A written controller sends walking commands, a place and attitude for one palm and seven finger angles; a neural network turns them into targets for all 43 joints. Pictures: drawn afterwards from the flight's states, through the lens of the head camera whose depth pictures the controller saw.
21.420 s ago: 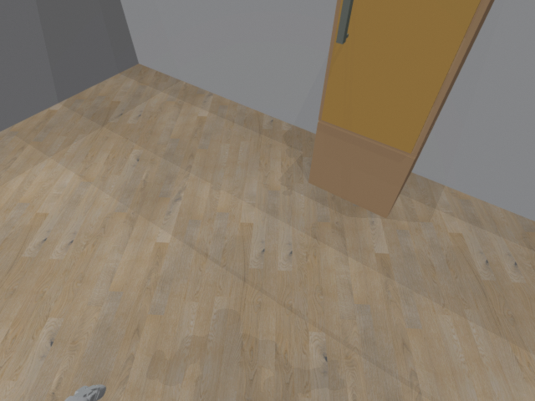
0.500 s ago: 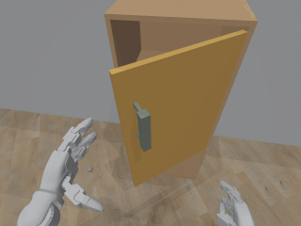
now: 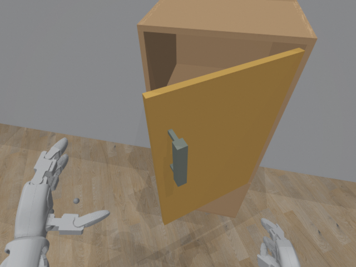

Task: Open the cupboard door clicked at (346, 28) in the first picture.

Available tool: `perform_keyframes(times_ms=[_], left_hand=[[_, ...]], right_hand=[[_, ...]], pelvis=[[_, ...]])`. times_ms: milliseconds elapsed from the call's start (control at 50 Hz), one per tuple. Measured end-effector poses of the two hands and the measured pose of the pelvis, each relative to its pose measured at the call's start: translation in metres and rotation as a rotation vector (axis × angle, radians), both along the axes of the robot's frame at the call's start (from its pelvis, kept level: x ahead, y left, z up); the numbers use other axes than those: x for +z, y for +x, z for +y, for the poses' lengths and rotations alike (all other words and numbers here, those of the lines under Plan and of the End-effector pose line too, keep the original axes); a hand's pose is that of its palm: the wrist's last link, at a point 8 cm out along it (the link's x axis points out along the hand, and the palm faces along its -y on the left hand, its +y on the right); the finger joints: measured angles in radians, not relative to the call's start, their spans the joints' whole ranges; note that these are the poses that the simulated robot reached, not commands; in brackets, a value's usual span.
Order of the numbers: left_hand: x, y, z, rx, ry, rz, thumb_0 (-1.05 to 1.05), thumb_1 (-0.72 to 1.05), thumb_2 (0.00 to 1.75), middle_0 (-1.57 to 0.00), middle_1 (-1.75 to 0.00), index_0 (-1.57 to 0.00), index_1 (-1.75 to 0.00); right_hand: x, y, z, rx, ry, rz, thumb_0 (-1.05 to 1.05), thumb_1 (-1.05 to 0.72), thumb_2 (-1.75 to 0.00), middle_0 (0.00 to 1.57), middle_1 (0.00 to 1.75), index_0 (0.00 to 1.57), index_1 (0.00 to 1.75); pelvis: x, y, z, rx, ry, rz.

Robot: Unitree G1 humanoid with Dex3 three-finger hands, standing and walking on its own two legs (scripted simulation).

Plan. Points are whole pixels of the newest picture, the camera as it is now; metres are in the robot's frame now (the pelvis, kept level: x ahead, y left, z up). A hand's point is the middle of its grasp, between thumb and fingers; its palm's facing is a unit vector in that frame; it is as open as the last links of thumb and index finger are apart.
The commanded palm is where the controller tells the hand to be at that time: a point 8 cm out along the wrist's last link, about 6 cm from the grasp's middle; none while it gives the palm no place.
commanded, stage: draw the hand back to the body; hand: left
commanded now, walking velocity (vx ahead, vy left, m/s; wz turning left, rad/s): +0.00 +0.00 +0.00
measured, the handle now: (176, 157) +0.33 +0.05 +0.08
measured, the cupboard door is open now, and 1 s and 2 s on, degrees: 39 39 39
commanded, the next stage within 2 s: step back with the hand held close in 0.78 s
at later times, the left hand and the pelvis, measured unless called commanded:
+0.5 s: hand (43, 184) +0.20 +0.26 +0.16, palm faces +0.46 -0.78 -0.43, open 8.2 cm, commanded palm +0.14 +0.29 +0.17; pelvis +0.01 -0.01 +0.00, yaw -1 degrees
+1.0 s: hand (42, 185) +0.19 +0.26 +0.16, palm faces +0.45 -0.78 -0.43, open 7.4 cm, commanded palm +0.14 +0.29 +0.18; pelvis -0.01 -0.01 +0.00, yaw -1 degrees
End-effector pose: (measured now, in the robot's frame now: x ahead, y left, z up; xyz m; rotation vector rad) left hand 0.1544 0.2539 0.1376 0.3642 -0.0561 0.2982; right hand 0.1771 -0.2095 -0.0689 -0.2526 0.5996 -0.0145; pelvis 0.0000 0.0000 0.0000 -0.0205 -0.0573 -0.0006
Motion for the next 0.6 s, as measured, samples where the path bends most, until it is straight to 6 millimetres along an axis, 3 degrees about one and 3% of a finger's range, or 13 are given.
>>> perform_keyframes(times_ms=[420, 600], left_hand=[[0.039, 0.0, 0.034, 0.124, 0.146, -0.091, 0.01, 0.63, 0.79, -0.2, -0.3, -0.2, -0.3], [0.036, -0.005, 0.032, 0.142, 0.123, -0.092, 0.02, 0.84, 0.88, -0.21, -0.3, -0.2, -0.3]], right_hand=[[-0.005, 0.007, -0.012, -0.047, 0.019, 0.044, 0.01, -0.9, -0.89, 0.2, 0.3, 0.2, 0.3], [-0.004, 0.003, -0.018, -0.048, 0.012, 0.046, 0.01, -0.9, -0.89, 0.2, 0.3, 0.2, 0.3]], pelvis=[[0.004, 0.007, -0.006, -0.015, -0.001, -0.017], [0.005, 0.003, -0.008, -0.014, 0.001, -0.023]])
